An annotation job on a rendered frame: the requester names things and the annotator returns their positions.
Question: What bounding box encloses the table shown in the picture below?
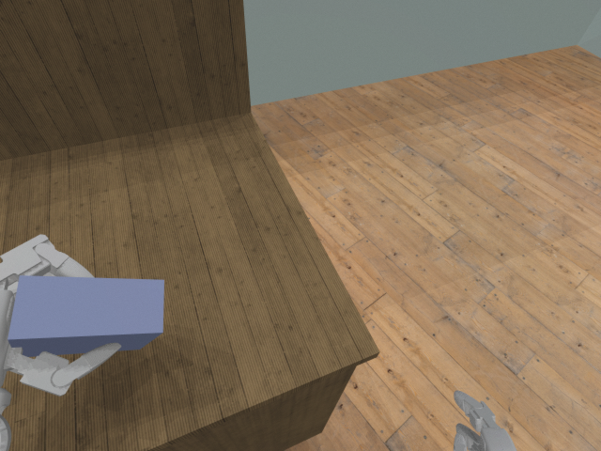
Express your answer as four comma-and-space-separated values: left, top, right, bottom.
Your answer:
0, 0, 380, 451

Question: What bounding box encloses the left robot hand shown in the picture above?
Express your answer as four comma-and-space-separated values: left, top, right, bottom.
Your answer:
0, 234, 121, 397

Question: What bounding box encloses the right robot hand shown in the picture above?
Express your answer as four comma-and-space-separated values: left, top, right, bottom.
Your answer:
454, 390, 516, 451

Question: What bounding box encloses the sponge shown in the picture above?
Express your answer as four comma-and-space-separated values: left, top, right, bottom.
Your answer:
8, 275, 164, 357

